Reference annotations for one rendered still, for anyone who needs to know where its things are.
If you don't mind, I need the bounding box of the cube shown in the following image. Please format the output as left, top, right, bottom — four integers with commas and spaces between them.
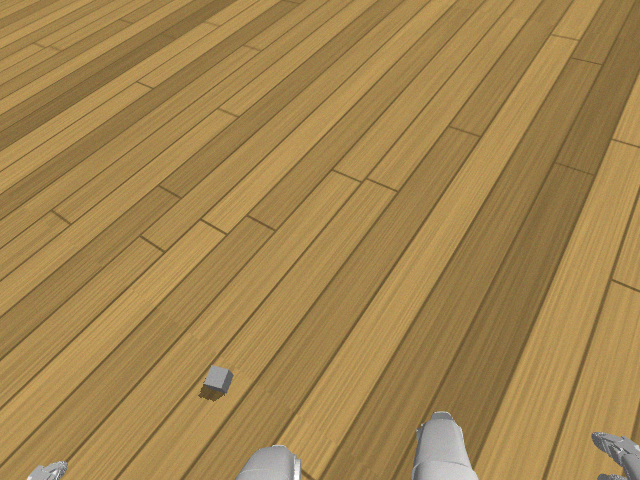
204, 365, 234, 394

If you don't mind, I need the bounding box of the right robot hand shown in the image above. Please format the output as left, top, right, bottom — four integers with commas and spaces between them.
591, 432, 640, 480

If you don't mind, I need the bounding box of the left robot hand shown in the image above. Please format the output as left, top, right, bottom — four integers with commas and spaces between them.
27, 461, 68, 480

